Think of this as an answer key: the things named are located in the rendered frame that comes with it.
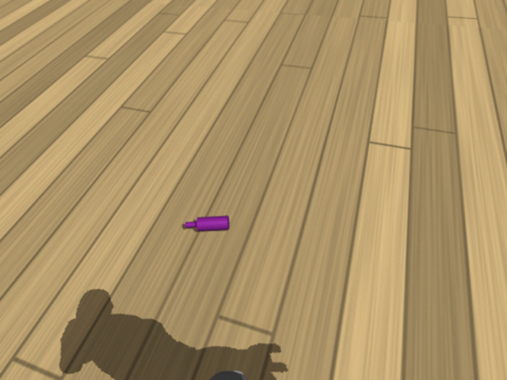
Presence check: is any bottle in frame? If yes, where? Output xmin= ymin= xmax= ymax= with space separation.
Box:
xmin=185 ymin=216 xmax=229 ymax=231

